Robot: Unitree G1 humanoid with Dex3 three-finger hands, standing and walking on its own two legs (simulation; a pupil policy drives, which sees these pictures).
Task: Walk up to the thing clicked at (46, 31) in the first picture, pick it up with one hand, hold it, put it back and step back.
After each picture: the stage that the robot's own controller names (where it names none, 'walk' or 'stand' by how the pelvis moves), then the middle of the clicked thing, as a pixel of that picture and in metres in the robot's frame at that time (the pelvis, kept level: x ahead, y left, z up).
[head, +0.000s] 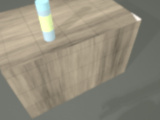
stand; (46, 21) +0.82 +0.22 -0.03
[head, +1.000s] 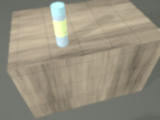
rise first; (60, 26) +0.76 +0.17 -0.02
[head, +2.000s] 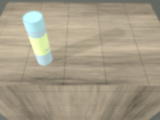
stand; (39, 41) +0.53 +0.22 +0.01
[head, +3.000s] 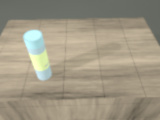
stand; (39, 57) +0.51 +0.21 -0.02
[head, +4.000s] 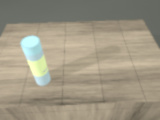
stand; (37, 63) +0.49 +0.21 -0.02
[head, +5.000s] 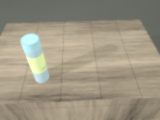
stand; (36, 60) +0.52 +0.22 -0.03
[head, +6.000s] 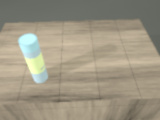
stand; (35, 60) +0.51 +0.22 -0.03
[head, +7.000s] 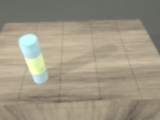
stand; (35, 61) +0.51 +0.22 -0.03
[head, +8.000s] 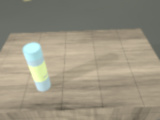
rise first; (38, 69) +0.50 +0.23 -0.02
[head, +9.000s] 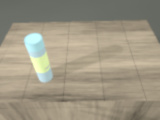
go down; (40, 60) +0.51 +0.22 -0.02
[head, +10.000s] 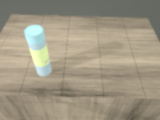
go down; (39, 53) +0.53 +0.21 -0.01
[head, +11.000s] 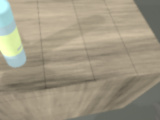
go down; (8, 38) +0.50 +0.21 +0.05
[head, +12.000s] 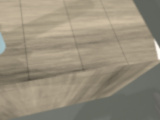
close in; out of the picture +0.51 +0.22 +0.07
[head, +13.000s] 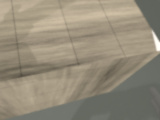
close; out of the picture +0.55 +0.24 +0.10
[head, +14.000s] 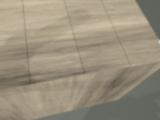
lift; out of the picture +0.46 +0.27 +0.08
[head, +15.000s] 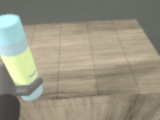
lift; (20, 63) +0.34 +0.18 +0.18
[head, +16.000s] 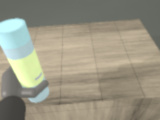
hold; (26, 65) +0.34 +0.17 +0.17
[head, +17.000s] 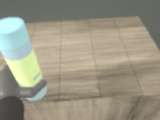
hold; (24, 65) +0.33 +0.17 +0.17
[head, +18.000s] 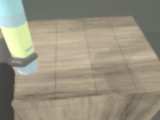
crouch; (18, 37) +0.43 +0.19 +0.19
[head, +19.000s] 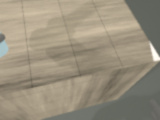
lower; out of the picture +0.53 +0.22 +0.11
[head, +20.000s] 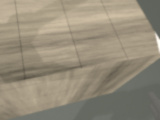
lower; out of the picture +0.53 +0.23 +0.09
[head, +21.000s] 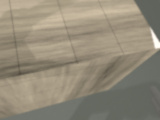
lower; out of the picture +0.54 +0.23 +0.10
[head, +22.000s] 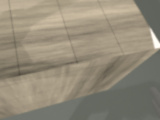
lower; out of the picture +0.53 +0.24 +0.10
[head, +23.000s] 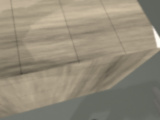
lower; out of the picture +0.53 +0.24 +0.10
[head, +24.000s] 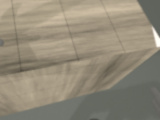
withdraw; out of the picture +0.53 +0.22 +0.10
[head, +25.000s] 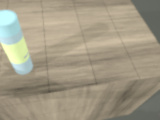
sink last; (15, 47) +0.49 +0.20 +0.05
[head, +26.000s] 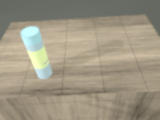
stand; (38, 55) +0.52 +0.22 +0.03
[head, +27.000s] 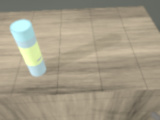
stand; (30, 51) +0.50 +0.22 +0.04
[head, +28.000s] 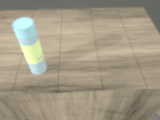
stand; (32, 49) +0.51 +0.21 +0.04
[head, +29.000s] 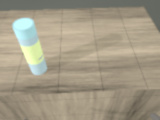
stand; (32, 49) +0.51 +0.21 +0.04
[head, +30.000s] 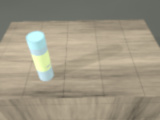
stand; (41, 58) +0.52 +0.20 -0.01
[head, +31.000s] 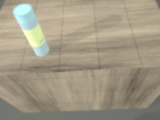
walk; (33, 33) +0.58 +0.24 +0.00
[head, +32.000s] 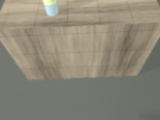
walk; out of the picture +0.88 +0.18 +0.00
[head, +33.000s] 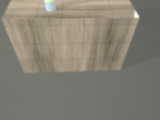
stand; out of the picture +1.12 +0.22 -0.01
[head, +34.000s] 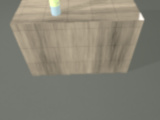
stand; out of the picture +1.12 +0.21 -0.03
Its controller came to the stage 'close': yes
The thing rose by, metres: 0.21
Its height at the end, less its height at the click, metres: +0.00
